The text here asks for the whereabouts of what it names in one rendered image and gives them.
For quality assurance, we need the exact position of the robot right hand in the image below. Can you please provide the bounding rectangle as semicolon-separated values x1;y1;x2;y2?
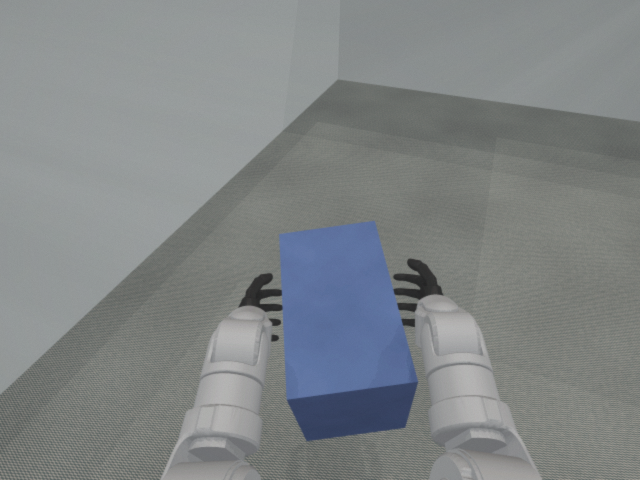
393;259;444;327

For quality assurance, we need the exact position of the robot left forearm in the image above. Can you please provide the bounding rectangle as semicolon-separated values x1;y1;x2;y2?
160;306;272;480

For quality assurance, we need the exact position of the robot left hand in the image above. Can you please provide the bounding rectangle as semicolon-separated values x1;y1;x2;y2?
238;273;283;341

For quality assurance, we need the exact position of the right robot upper arm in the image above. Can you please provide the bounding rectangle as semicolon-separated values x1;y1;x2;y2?
429;448;542;480

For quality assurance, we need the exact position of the robot right forearm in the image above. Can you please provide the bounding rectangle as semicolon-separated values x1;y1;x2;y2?
415;295;542;479

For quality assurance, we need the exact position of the left robot upper arm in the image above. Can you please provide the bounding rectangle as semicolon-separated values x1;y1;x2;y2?
162;460;261;480

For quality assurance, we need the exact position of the carton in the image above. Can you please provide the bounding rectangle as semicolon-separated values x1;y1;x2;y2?
279;221;418;441

